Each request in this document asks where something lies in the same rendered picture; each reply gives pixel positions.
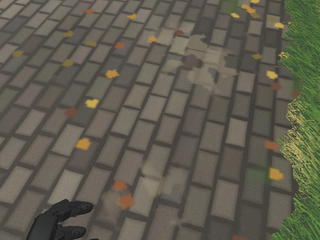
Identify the left robot hand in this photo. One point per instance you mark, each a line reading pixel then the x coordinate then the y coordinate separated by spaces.
pixel 46 227

